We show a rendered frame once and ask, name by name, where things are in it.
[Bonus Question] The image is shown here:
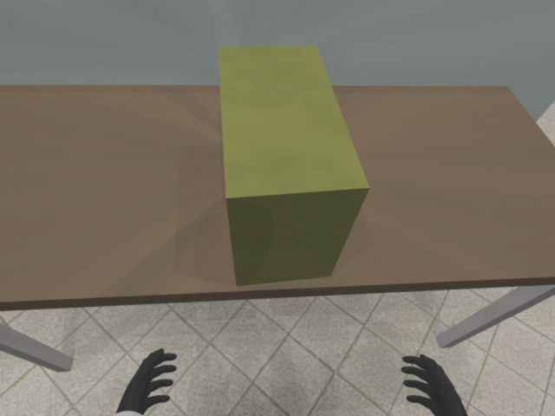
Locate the robot left hand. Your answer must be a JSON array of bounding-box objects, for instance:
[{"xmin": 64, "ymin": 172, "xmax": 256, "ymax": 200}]
[{"xmin": 116, "ymin": 348, "xmax": 177, "ymax": 415}]

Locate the table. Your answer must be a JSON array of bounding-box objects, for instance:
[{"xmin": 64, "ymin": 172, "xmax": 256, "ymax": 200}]
[{"xmin": 0, "ymin": 85, "xmax": 555, "ymax": 372}]

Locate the carton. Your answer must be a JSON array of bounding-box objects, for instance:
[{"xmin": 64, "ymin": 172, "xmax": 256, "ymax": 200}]
[{"xmin": 218, "ymin": 45, "xmax": 369, "ymax": 286}]

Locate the robot right hand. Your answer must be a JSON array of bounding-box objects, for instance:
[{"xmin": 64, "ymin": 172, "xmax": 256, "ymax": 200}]
[{"xmin": 402, "ymin": 354, "xmax": 468, "ymax": 416}]

